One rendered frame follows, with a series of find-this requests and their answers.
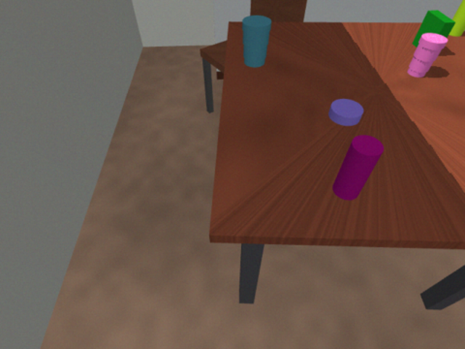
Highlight table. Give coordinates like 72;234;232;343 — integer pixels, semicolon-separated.
209;22;465;310

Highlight chair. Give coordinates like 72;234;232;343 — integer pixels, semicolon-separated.
200;0;307;113

